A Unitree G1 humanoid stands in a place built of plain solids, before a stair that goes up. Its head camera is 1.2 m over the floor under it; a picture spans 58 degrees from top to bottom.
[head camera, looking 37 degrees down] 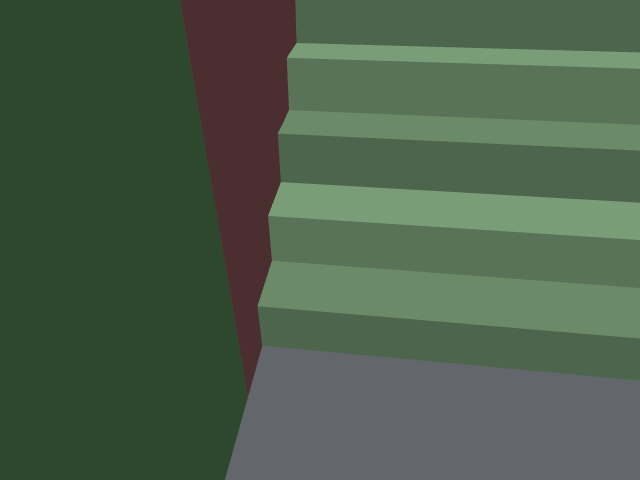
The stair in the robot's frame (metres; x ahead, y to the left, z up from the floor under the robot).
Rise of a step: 0.20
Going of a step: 0.23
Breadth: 1.45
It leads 7 degrees to the right of straight ahead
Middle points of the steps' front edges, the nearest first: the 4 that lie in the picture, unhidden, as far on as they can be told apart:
0.90 -0.52 0.20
1.13 -0.55 0.39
1.35 -0.57 0.59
1.58 -0.60 0.78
